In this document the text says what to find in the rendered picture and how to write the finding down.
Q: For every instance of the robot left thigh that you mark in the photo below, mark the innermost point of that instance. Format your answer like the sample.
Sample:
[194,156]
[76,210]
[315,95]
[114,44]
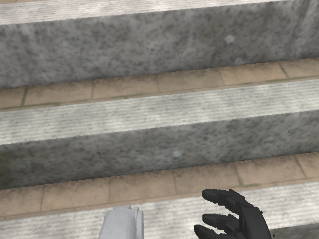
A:
[123,222]

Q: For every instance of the robot right hand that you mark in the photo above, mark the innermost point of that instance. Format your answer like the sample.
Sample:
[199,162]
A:
[250,224]

